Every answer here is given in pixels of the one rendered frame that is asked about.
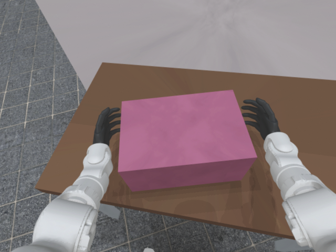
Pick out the robot left hand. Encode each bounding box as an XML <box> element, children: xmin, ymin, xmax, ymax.
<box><xmin>93</xmin><ymin>107</ymin><xmax>121</xmax><ymax>146</ymax></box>

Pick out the left robot upper arm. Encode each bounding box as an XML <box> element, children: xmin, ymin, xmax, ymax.
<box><xmin>11</xmin><ymin>198</ymin><xmax>98</xmax><ymax>252</ymax></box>

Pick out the table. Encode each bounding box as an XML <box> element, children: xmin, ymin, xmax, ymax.
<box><xmin>35</xmin><ymin>62</ymin><xmax>336</xmax><ymax>252</ymax></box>

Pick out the robot left forearm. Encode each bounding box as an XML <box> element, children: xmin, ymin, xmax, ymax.
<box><xmin>33</xmin><ymin>143</ymin><xmax>113</xmax><ymax>241</ymax></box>

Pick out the right robot upper arm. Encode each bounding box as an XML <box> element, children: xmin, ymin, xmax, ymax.
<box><xmin>282</xmin><ymin>187</ymin><xmax>336</xmax><ymax>252</ymax></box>

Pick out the robot right forearm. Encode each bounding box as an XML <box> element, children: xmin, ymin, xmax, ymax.
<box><xmin>264</xmin><ymin>132</ymin><xmax>336</xmax><ymax>201</ymax></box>

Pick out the robot right hand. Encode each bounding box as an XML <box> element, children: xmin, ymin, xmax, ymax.
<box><xmin>241</xmin><ymin>98</ymin><xmax>280</xmax><ymax>140</ymax></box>

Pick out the carton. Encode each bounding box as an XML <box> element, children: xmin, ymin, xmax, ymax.
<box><xmin>118</xmin><ymin>90</ymin><xmax>257</xmax><ymax>192</ymax></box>

